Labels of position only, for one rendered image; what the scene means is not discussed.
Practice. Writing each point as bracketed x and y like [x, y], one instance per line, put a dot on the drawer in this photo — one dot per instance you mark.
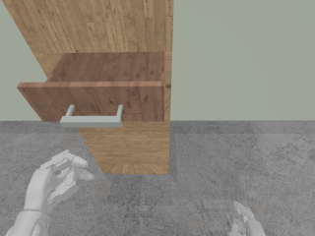
[96, 83]

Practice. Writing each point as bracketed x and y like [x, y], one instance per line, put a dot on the left robot forearm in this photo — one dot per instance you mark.
[30, 222]

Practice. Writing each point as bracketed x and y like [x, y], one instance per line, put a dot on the handle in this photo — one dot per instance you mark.
[69, 121]

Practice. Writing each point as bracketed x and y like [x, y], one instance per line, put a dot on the cabinet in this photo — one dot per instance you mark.
[54, 27]

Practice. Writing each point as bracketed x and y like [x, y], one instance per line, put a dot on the right robot hand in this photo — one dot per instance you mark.
[252, 227]

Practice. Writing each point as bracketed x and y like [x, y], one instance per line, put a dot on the left robot hand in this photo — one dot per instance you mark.
[46, 190]

